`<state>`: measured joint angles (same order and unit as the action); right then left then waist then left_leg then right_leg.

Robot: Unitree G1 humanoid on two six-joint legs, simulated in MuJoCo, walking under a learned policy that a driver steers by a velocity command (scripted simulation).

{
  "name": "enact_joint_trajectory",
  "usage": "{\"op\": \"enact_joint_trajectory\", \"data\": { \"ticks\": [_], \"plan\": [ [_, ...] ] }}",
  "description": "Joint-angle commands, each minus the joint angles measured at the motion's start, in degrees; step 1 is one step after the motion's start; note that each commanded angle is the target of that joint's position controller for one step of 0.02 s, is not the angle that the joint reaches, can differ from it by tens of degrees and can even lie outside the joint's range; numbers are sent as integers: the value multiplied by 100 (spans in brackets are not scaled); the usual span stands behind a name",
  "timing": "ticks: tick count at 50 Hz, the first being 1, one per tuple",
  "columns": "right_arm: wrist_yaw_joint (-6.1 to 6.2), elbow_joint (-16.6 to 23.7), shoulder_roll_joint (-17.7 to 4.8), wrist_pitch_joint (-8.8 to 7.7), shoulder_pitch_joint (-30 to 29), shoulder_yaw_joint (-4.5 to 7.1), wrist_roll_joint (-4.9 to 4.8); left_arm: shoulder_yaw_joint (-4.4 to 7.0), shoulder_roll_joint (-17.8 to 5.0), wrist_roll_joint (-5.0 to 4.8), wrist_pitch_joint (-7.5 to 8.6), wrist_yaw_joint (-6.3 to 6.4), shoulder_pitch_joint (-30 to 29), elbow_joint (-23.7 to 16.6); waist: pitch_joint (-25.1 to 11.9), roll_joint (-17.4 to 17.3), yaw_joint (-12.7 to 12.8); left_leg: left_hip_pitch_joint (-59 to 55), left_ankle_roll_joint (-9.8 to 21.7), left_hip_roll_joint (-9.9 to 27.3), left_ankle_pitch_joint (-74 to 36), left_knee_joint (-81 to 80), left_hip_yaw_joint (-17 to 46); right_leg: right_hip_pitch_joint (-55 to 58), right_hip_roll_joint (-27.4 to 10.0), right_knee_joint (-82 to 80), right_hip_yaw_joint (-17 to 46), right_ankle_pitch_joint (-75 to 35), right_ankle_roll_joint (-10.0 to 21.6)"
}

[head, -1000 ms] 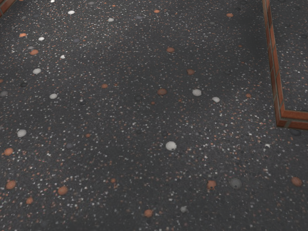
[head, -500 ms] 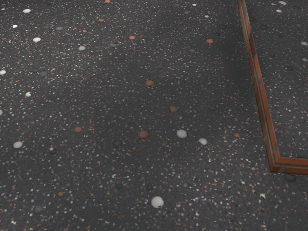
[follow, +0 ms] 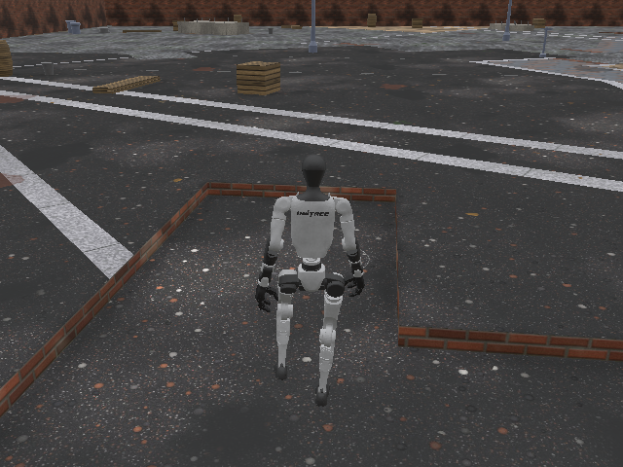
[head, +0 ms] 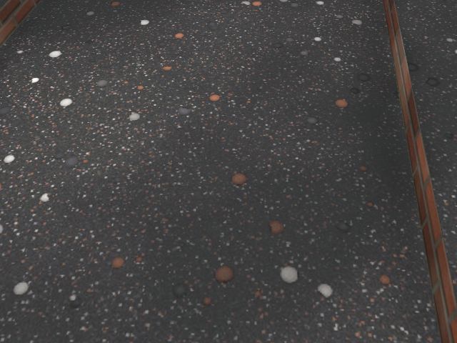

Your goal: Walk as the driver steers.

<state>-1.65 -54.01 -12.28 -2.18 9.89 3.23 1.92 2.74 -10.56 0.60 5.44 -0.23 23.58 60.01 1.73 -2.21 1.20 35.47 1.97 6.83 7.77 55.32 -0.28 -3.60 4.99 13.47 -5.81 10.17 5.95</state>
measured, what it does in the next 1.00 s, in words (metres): walks ahead: left foot, then right foot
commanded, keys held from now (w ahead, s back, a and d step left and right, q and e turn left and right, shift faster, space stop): w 0.06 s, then no key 0.94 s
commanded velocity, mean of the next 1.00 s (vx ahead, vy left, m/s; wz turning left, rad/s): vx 0.15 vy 0.00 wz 0.00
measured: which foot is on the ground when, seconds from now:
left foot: up 0.00-0.22, down 0.24-1.00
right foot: down 0.00-0.26, up 0.28-0.60, down 0.62-1.00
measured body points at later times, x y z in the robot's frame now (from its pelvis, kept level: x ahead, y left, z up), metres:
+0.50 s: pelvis +0.18 +0.04 -0.01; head +0.21 +0.06 +0.44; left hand +0.22 +0.27 -0.17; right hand +0.22 -0.19 -0.15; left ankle +0.26 +0.10 -0.75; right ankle +0.19 -0.10 -0.71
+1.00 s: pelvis +0.22 +0.01 +0.00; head +0.22 +0.01 +0.45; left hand +0.21 +0.22 -0.16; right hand +0.21 -0.21 -0.16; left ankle +0.26 +0.11 -0.75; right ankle +0.20 -0.09 -0.75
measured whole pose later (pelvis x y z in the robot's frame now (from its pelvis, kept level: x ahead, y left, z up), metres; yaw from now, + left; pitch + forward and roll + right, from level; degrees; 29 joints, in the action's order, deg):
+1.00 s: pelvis +0.22 +0.01 +0.00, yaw +0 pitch -1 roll +0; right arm 1.6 -64.2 -8.4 -0.9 17.5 0.2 0.4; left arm -0.5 -7.2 0.4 1.4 2.2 18.4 64.8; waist 0.9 -0.1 -0.6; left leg 11.8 2.3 -0.5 8.4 21.4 -4.4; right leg -7.2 0.6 22.0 -1.7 13.5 1.1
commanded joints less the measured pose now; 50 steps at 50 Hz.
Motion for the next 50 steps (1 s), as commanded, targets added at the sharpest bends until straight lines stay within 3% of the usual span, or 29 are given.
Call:
{"op": "enact_joint_trajectory", "data": {
  "ticks": [1,3,7,9,11,12,13,14,15,16,17,18,19,21,24,27,30,31,32,33,34,37,40,50],
  "plan": [
    [-23,376,-184,-13,-392,-7,-39,66,-626,-13,83,16,223,-219,365,507,-33,327,-115,-12,-555,-731,-199,-105,-1489,-760,941,-1654,489],
    [-27,491,-124,-28,-747,-51,-62,54,-640,-8,89,28,423,-162,379,554,75,242,-99,-118,-773,-1262,-315,113,-1475,-714,826,-1970,448],
    [51,513,-24,-113,-924,-125,-70,-9,-573,50,50,91,631,-10,349,646,131,-363,59,-497,-775,-2061,-573,492,-1451,-16,448,-4056,320],
    [111,397,-156,-182,-564,-92,-60,-4,-643,74,37,131,491,10,166,809,-42,-890,227,-684,-477,-2263,-528,651,-1516,500,473,-4773,250],
    [185,-17,-360,-308,556,4,-6,22,-737,25,13,167,233,-6,-267,681,-538,-1994,419,-898,-860,-3061,-518,731,-1361,1737,461,-4872,75],
    [229,-216,-607,-400,1185,68,95,-2,-686,-55,22,175,265,-53,-695,416,-721,-3172,532,-370,-2646,-3152,-158,68,-1137,2716,370,-3653,-73],
    [234,-282,-1093,-419,1760,173,205,-99,-259,-236,4,197,826,-135,-1641,-549,-605,-4949,1208,1349,-5871,-2434,1286,-1299,-533,4627,58,-2,-264],
    [176,-256,-972,-339,1674,142,-99,-64,-245,-386,-93,209,1380,78,-2536,-813,-435,-5367,1990,2005,-6953,-2581,2353,-1821,-12,5717,619,2703,-343],
    [154,-111,-772,-277,1129,95,-240,12,-489,-176,-188,216,966,75,-1980,-204,-320,-4483,1877,1680,-5825,-2975,1879,-1909,-287,5787,971,2375,-371],
    [178,-41,-448,-246,572,-7,-223,5,-392,-12,-220,187,445,-44,-1124,-161,-221,-3654,1668,1394,-4707,-3344,1493,-2118,-437,5583,923,2099,-402],
    [222,-50,-178,-230,339,-107,-191,7,-305,82,-269,161,214,-62,-575,-49,-84,-2907,1415,1109,-4038,-3678,1106,-1986,-619,5154,925,1856,-443],
    [275,-73,-86,-214,232,-155,-187,10,-259,144,-352,132,175,-69,-360,-132,60,-2372,1225,863,-3598,-3883,792,-1673,-714,4732,894,1668,-492],
    [298,-116,-83,-206,222,-178,-150,-15,-137,168,-443,112,345,32,-371,-176,168,-2006,1102,700,-3421,-3958,554,-1249,-679,4489,784,1503,-527],
    [285,-167,-225,-235,280,-175,-91,-60,3,119,-573,131,475,140,-501,-203,268,-1785,1052,557,-3056,-4023,347,-895,-620,3940,641,1398,-574],
    [263,-232,-377,-200,409,-164,-60,-88,-93,101,-688,209,73,118,-473,-368,134,-1749,973,502,-1232,-4242,461,-865,-660,3023,554,1227,-570],
    [266,-290,-432,-65,477,-145,-87,-108,-180,74,-709,215,-224,119,-267,-441,28,-1521,859,480,961,-4544,718,-749,-662,2453,478,933,-541],
    [287,-336,-371,58,481,-157,-160,-173,-98,98,-621,218,-134,246,52,-95,99,-1149,502,371,2014,-4513,803,-225,-729,1245,504,283,-445],
    [289,-373,-320,80,584,-159,-159,-185,-184,133,-561,229,-96,245,180,68,58,-1136,294,260,2040,-4407,782,-190,-993,797,818,185,-403],
    [282,-397,-227,106,806,-153,-197,-171,-377,106,-500,240,-233,213,359,372,-186,-1295,138,-59,1656,-4307,558,-619,-1211,607,1185,501,-332],
    [270,-450,-131,125,844,-172,-203,-181,-325,15,-467,228,-321,269,475,769,-243,-1916,92,-258,1020,-4071,306,-1320,-1209,385,1271,925,-314],
    [265,-507,-111,124,913,-176,-177,-222,-202,-6,-418,220,-399,270,378,843,-302,-2481,94,-262,556,-3841,257,-1602,-1218,176,1298,1038,-360],
    [272,-634,-167,107,1018,-172,-133,-229,-196,-36,-357,247,-441,278,217,587,-327,-2764,121,-178,228,-3739,306,-1422,-1118,150,1165,633,-418],
    [290,-716,-83,86,968,-206,-150,-238,-152,-21,-364,248,-266,341,215,354,-242,-2571,100,-155,234,-3798,311,-1113,-1095,249,1107,351,-364],
    [348,-974,14,96,1083,-263,-154,-270,-102,-19,-380,258,-104,448,230,240,-175,-2575,58,-128,-45,-3748,298,-877,-1077,312,1042,13,-316]
  ]
}}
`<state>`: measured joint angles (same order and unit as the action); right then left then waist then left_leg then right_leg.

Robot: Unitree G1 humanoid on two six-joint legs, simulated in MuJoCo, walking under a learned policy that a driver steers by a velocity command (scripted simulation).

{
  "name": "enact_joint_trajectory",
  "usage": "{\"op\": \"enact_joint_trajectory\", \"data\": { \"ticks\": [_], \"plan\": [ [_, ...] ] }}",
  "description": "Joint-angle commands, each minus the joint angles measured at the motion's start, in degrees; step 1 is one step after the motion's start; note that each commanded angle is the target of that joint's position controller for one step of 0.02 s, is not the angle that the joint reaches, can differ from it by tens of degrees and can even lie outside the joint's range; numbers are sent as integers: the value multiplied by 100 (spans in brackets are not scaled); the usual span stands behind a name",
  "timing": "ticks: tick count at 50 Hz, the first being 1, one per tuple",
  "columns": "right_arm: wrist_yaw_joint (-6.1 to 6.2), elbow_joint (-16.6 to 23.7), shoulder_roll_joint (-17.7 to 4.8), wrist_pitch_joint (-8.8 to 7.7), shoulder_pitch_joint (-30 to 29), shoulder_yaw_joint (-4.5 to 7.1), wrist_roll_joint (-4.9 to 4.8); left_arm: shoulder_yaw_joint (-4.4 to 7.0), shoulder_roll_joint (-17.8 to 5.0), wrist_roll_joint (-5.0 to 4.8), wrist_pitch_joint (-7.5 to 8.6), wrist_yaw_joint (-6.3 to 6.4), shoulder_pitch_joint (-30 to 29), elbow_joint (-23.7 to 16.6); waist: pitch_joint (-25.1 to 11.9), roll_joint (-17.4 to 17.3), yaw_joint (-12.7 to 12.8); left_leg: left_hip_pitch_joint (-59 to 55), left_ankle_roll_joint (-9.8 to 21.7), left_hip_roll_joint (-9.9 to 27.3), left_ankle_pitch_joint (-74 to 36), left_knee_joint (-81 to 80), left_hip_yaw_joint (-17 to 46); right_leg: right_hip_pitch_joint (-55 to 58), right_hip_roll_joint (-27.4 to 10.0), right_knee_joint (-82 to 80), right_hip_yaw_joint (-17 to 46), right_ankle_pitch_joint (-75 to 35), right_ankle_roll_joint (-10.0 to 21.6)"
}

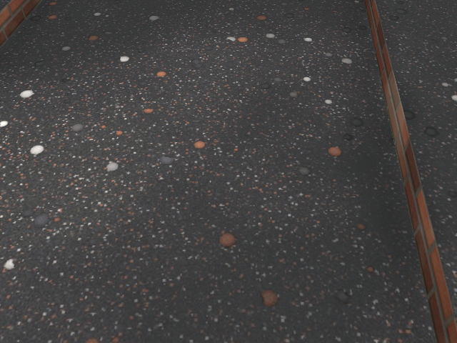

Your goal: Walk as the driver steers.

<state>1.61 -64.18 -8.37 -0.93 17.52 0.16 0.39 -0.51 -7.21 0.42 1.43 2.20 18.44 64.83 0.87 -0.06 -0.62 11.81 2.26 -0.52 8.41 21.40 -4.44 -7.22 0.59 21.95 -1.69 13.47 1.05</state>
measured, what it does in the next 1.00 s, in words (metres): walks ahead: right foot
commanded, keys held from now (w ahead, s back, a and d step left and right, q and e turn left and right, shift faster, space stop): no key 0.20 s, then w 0.14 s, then no key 0.66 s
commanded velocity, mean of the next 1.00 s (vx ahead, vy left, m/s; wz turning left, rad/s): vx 0.07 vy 0.00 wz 0.00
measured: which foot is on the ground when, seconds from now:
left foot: down 0.00-1.00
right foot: down 0.00-0.48, up 0.50-0.70, down 0.72-1.00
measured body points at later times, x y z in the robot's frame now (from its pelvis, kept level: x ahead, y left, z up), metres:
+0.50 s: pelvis +0.06 +0.02 -0.01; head +0.06 +0.03 +0.44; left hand -0.02 +0.23 -0.18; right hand +0.06 -0.21 -0.16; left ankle +0.06 +0.09 -0.75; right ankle -0.02 -0.11 -0.74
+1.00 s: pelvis +0.12 +0.01 +0.00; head +0.13 +0.01 +0.45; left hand +0.12 +0.23 -0.16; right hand +0.09 -0.20 -0.16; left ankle +0.06 +0.10 -0.74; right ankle +0.09 -0.10 -0.74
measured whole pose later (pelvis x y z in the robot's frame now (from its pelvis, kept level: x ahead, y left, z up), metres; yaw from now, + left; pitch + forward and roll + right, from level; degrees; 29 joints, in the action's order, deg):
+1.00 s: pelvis +0.12 +0.01 +0.00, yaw +0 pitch -2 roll +0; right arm 2.8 -64.6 -7.3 -1.6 18.9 -0.1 0.4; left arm -0.3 -7.4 0.1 1.0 2.9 15.2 65.5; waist 2.6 -0.1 -0.3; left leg 3.0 2.6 -1.5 16.6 21.2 -4.3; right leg -7.0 -0.2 23.4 -2.5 14.8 0.5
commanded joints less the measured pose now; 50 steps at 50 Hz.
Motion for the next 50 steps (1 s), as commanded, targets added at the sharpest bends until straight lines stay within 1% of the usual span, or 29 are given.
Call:
{"op": "enact_joint_trajectory", "data": {
  "ticks": [1,10,11,12,14,15,17,18,19,20,22,23,24,25,26,27,28,29,31,33,35,36,37,38,39,40,42,44,50],
  "plan": [
    [26,22,-371,-26,336,41,-1,52,-429,-1,18,18,418,-24,321,25,8,-210,27,610,-131,-348,714,-501,-635,-533,626,-342,176],
    [52,-116,-316,-9,427,22,1,24,-377,-4,7,31,471,42,374,40,6,-234,15,629,-265,-296,714,-429,-619,-520,598,-484,187],
    [49,-139,-297,-3,465,18,6,23,-367,4,4,30,538,67,269,46,14,-271,21,570,116,-297,682,-392,-569,-566,584,-71,206],
    [44,-133,-342,13,455,43,12,56,-435,15,-10,28,585,76,316,77,26,-198,46,457,656,-198,614,-451,-492,-562,575,521,258],
    [8,-49,-414,56,419,105,40,158,-643,30,-67,7,625,12,591,298,61,288,173,185,2118,202,423,-712,-488,-615,799,2261,500],
    [-22,35,-383,62,299,111,65,191,-679,32,-86,-10,735,-14,880,360,142,724,199,112,2437,421,380,-782,-645,-788,1085,2872,643],
    [-100,262,-135,-1,-32,73,136,289,-861,25,-77,-15,1125,57,1175,830,330,1514,149,-82,1848,1376,-44,-421,-1375,-1398,2090,3487,1033],
    [-108,348,-88,-53,-151,61,189,304,-846,38,-59,0,1069,54,1284,820,333,1619,158,84,1369,1705,-7,-416,-1659,-1471,2321,2912,1165],
    [-107,376,-108,-110,-117,73,157,295,-784,63,-29,8,944,12,1176,635,248,1604,174,158,1290,1807,81,-335,-1663,-1388,2205,2090,1176],
    [-103,368,-88,-171,85,73,134,290,-797,83,13,7,794,-10,1052,617,97,1357,206,210,1270,1609,128,-334,-1628,-1102,1986,1148,1145],
    [-63,182,-47,-263,661,84,46,229,-619,55,82,-10,459,-52,747,447,-239,121,214,55,697,541,18,-622,-1161,-365,1183,-570,772],
    [-23,86,-183,-298,941,124,45,209,-536,57,112,-18,454,-60,582,239,-283,-587,185,247,86,254,349,-931,-873,68,825,-746,512],
    [21,99,-596,-332,1163,209,69,156,-354,39,133,-21,533,-136,407,-361,-228,-1072,290,906,-627,-122,1269,-1350,-366,794,312,-226,258],
    [30,-11,-837,-277,1463,249,7,93,-119,-14,89,-14,765,-132,173,-1261,-263,-1256,816,1635,-1575,-306,2064,-1487,-6,1441,-128,1029,78],
    [38,-20,-455,-253,1469,136,51,143,-375,-22,28,19,627,-121,222,-1045,-283,-1205,1061,1953,-2297,-398,2367,-1553,-59,1925,-96,1704,52],
    [51,22,-338,-261,1302,76,86,141,-330,-4,-14,26,472,-146,337,-705,-217,-1079,1104,1900,-2691,-376,2154,-1600,-102,2205,38,1906,39],
    [85,101,-376,-262,1076,52,117,111,-212,1,-38,12,418,-133,294,-499,-114,-1016,1042,1778,-2854,-382,1906,-1542,-170,2274,118,1834,19],
    [130,144,-383,-271,934,17,118,107,-187,5,-52,-12,406,-129,268,-408,-2,-956,961,1699,-3175,-374,1679,-1435,-254,2164,162,1619,10],
    [161,191,-361,-271,657,-45,83,71,-118,-22,-81,-22,496,-81,102,-467,185,-827,754,1396,-3542,-312,1179,-964,-266,1690,123,1189,-49],
    [160,186,-337,-244,544,-79,54,59,-156,-67,-123,11,548,-20,12,-534,252,-677,610,1168,-3515,-170,845,-510,-185,1071,-15,606,-84],
    [142,149,-373,-188,502,-66,-24,23,-164,-48,-147,35,572,31,36,-459,337,-225,357,980,-2407,-130,686,173,-282,247,44,-768,-84],
    [124,153,-399,-167,544,-41,-48,34,-311,5,-142,33,474,-10,92,-396,261,31,221,830,-1236,-252,707,390,-482,97,246,-1146,-74],
    [107,160,-381,-150,610,-14,-38,50,-473,62,-126,28,379,-58,299,-205,139,293,163,639,-244,-384,666,405,-717,83,469,-1452,-41],
    [96,74,-98,-113,878,-44,-26,82,-551,10,-138,22,199,-10,649,316,-34,194,128,470,-79,-548,598,18,-723,232,484,-1470,63],
    [117,-9,-110,-92,895,-43,11,61,-394,-5,-130,9,125,-22,771,319,46,-12,113,487,-325,-445,591,-160,-696,171,488,-1430,79],
    [131,-15,-170,-86,882,-20,20,49,-336,-13,-111,14,137,-6,739,352,78,-160,115,529,-646,-339,604,-201,-681,83,489,-1473,68],
    [117,-9,-275,-103,841,19,12,50,-365,-17,-55,56,187,27,457,247,70,-474,124,615,-1339,-198,620,-17,-689,42,478,-1904,94],
    [115,-10,-252,-113,803,23,-6,71,-440,-40,-21,79,167,35,241,132,48,-646,108,638,-1490,-190,612,131,-693,56,461,-2075,121],
    [137,-67,-226,-56,701,25,4,81,-422,-29,-34,86,131,63,253,0,37,-735,82,643,-1336,-248,571,127,-689,-48,446,-1995,144]
  ]
}}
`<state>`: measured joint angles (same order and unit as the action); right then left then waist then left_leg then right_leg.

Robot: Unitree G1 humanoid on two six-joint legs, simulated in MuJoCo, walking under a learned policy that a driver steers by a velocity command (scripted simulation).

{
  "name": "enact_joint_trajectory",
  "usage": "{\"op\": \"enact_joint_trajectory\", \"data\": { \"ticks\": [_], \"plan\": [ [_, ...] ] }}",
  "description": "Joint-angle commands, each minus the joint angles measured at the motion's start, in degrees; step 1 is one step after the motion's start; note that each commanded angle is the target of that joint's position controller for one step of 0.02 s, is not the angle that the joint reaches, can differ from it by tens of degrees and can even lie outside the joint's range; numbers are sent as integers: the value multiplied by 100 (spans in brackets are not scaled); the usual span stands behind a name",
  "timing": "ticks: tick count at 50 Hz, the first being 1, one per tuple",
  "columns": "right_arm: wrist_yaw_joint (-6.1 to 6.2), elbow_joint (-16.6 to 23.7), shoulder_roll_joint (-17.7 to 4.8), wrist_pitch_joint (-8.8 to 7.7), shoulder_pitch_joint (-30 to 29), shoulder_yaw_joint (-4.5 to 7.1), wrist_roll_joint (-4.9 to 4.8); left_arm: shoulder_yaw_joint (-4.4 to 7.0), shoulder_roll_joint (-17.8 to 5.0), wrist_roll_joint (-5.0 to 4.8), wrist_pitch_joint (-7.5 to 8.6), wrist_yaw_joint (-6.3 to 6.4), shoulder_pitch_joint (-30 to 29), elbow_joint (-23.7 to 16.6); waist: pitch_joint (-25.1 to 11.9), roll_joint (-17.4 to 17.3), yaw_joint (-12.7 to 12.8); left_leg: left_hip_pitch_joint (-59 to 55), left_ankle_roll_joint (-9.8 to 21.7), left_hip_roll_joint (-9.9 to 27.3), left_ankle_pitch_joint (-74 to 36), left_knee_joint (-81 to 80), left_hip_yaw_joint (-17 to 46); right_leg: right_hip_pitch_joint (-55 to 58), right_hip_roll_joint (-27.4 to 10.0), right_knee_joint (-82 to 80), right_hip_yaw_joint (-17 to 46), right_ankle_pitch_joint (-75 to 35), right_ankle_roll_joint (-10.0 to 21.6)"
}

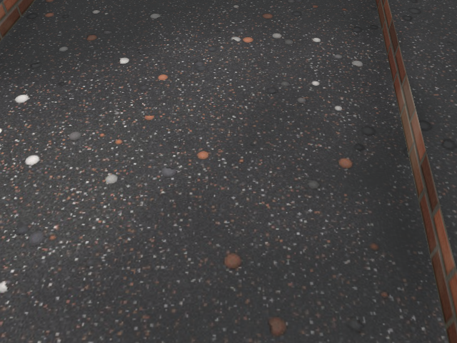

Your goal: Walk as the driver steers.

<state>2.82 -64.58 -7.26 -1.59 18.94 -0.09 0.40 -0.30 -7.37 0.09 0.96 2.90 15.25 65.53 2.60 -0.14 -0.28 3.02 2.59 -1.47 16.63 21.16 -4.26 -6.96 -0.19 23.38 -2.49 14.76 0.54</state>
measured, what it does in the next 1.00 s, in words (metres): stands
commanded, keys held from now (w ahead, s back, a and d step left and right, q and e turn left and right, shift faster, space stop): no key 1.00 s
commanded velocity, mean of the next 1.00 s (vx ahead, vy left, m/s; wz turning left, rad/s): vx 0.00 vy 0.00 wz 0.00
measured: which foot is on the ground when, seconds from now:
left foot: down 0.00-1.00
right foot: down 0.00-1.00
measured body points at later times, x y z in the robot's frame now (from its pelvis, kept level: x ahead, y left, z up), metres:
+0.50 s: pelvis +0.00 -0.01 +0.00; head +0.00 +0.00 +0.45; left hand -0.03 +0.20 -0.16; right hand -0.04 -0.21 -0.16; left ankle -0.05 +0.08 -0.74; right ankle -0.02 -0.11 -0.74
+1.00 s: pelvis -0.01 +0.00 +0.00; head -0.01 +0.00 +0.45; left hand -0.06 +0.20 -0.16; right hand -0.06 -0.20 -0.16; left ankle -0.05 +0.09 -0.74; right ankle -0.02 -0.11 -0.74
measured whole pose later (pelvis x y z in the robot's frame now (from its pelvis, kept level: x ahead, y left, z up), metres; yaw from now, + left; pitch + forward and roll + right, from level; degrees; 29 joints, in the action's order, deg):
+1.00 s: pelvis -0.01 +0.00 +0.00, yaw +0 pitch -1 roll +0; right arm 2.7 -66.3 -5.8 -1.6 21.3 -1.0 0.5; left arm -0.8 -6.3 0.3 0.6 2.5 18.9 67.7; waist 1.8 0.1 0.1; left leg 4.5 2.6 -1.3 15.0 20.7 -4.0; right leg -7.8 -0.2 21.7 -2.5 12.6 0.4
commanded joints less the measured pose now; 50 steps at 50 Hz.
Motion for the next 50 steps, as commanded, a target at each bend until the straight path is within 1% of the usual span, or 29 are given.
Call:
{"op": "enact_joint_trajectory", "data": {
  "ticks": [1,13,31,50],
  "plan": [
    [18,-33,-345,16,548,50,2,60,-407,7,13,16,457,0,82,-2,3,137,47,742,-2146,-229,552,98,-612,-204,525,-2116,197],
    [22,-110,-378,48,495,27,4,47,-376,22,-8,8,577,94,205,9,12,214,42,768,-1782,-319,576,41,-594,-361,528,-1805,197],
    [6,-185,-272,21,637,-28,11,23,-305,22,-22,-19,723,174,324,-8,34,432,49,764,-1289,-441,629,-82,-569,-478,536,-1270,177],
    [-8,-176,-205,-13,808,-52,8,-11,-237,17,-20,-32,864,219,355,-9,37,532,74,755,-1184,-468,667,-204,-569,-452,524,-1088,134]
  ]
}}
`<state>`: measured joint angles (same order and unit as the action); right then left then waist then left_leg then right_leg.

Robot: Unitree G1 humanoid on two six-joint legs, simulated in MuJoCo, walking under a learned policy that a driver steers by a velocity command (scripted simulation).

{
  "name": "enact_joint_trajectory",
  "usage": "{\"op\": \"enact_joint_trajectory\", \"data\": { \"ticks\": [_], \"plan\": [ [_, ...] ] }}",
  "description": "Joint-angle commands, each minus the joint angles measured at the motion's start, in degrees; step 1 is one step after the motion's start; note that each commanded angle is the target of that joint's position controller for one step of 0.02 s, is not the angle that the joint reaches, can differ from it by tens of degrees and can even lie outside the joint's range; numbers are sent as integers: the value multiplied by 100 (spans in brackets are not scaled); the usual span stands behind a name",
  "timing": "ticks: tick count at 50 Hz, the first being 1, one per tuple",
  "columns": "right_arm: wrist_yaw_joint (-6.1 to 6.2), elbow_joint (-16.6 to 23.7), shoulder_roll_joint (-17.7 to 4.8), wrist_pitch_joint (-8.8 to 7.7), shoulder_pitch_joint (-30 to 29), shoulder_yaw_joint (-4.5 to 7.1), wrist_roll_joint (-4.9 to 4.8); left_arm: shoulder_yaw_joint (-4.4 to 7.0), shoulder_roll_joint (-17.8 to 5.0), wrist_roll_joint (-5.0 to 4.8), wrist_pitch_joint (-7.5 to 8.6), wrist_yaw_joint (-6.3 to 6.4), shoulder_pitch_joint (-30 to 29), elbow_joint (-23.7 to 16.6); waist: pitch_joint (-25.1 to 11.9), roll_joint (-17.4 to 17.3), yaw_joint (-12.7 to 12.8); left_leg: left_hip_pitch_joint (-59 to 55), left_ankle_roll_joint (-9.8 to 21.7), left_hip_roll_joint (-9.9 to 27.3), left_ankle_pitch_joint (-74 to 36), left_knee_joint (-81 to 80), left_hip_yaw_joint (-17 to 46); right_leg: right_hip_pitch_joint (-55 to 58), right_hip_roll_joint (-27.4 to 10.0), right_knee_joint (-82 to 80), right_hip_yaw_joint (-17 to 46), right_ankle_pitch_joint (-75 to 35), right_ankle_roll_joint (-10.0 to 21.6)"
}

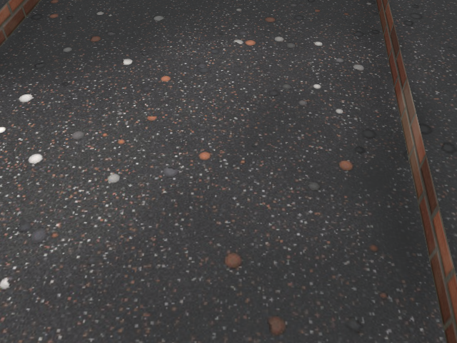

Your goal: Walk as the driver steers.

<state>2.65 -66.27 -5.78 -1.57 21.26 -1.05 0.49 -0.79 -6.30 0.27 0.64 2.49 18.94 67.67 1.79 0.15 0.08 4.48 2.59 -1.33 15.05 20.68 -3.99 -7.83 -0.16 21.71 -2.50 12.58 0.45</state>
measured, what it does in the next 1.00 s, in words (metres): lifts its right foot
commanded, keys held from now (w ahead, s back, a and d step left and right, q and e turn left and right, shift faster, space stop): no key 0.72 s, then w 0.28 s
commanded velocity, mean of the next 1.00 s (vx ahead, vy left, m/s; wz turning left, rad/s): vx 0.06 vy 0.00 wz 0.00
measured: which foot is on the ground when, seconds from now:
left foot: down 0.00-1.00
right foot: down 0.00-0.80, up 0.82-1.00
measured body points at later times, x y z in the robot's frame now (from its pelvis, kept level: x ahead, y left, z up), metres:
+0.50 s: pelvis +0.00 +0.01 +0.00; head +0.01 +0.01 +0.45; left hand -0.05 +0.21 -0.17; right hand -0.05 -0.19 -0.16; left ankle -0.04 +0.09 -0.74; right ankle -0.01 -0.11 -0.74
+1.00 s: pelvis +0.04 +0.00 +0.00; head +0.05 -0.02 +0.45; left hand +0.07 +0.22 -0.15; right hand -0.09 -0.22 -0.15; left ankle -0.04 +0.09 -0.74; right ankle +0.06 -0.11 -0.71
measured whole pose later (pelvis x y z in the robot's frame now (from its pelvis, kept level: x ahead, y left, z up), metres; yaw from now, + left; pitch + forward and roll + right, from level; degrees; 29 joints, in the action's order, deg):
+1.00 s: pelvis +0.04 +0.00 +0.00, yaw +0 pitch +0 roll +1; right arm 1.7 -66.5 -8.7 -2.9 30.6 1.9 1.2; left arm 1.3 -8.3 1.6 2.1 -0.7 16.7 61.5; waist -0.4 -1.3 -2.2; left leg 0.4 3.5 -2.0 16.5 16.2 -3.7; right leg -23.5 -2.4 45.9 -4.5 21.2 3.1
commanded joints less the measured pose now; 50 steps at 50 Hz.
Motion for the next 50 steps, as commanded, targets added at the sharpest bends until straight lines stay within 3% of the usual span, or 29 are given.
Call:
{"op": "enact_joint_trajectory", "data": {
  "ticks": [1,36,38,39,41,42,43,45,47,50],
  "plan": [
    [8,-5,-350,-17,581,44,-1,38,-342,-1,11,8,501,7,436,-38,1,389,75,740,-1029,-421,641,-121,-572,-282,524,-867,141],
    [-1,72,-324,-63,696,51,-9,16,-285,-9,-2,12,603,50,434,-39,2,380,110,735,-1286,-446,692,-186,-594,-172,464,-806,39],
    [-4,67,-375,-45,756,76,0,17,-270,16,-12,8,581,44,386,-103,-55,349,179,659,-99,-644,776,-267,-446,-82,352,-191,60],
    [-5,68,-541,-14,821,145,-7,41,-307,41,-18,-1,520,-13,463,-275,-107,354,302,690,786,-775,959,-499,-255,232,161,370,87],
    [-27,18,-843,64,1165,296,-4,83,-336,143,-28,-67,218,-238,866,-679,-305,290,764,1267,2797,-1259,1793,-1551,56,1209,-322,1377,151],
    [-49,-17,-875,80,1337,340,10,82,-285,209,-17,-114,-19,-396,1159,-761,-424,385,1004,1656,3226,-1515,2244,-1982,-29,1666,-386,1468,204],
    [-64,-53,-838,63,1470,357,58,99,-293,219,14,-162,-271,-567,1340,-774,-497,405,1204,1939,3149,-1706,2563,-2391,-207,2249,-249,1545,251],
    [-79,-30,-842,-32,1423,380,123,162,-373,197,117,-244,-428,-777,1290,-453,-354,33,1341,2088,2442,-1747,2589,-3042,-431,2897,18,1425,311],
    [-89,64,-842,-143,1213,381,90,222,-422,146,230,-313,-428,-869,1003,-259,-198,-218,1199,1907,1638,-1669,2151,-3020,-472,2761,52,1038,297],
    [-87,132,-891,-268,1077,378,66,276,-420,100,267,-376,-635,-1062,815,-447,-120,3,1031,1609,864,-1478,1493,-2437,-347,2130,-120,648,266]
  ]
}}
Keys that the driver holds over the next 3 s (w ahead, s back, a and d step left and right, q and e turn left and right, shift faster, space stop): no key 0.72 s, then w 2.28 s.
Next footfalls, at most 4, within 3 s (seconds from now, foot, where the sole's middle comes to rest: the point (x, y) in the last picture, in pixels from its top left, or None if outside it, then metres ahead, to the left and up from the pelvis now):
1.12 right None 0.19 -0.14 -0.78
1.64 left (233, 337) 0.54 0.02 -0.78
2.22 right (281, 244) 0.85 -0.15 -0.78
2.78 left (232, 175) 1.17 0.01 -0.78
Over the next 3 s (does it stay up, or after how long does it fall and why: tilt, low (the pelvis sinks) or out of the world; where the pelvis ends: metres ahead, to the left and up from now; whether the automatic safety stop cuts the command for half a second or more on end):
stays up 1.11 -0.04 0.00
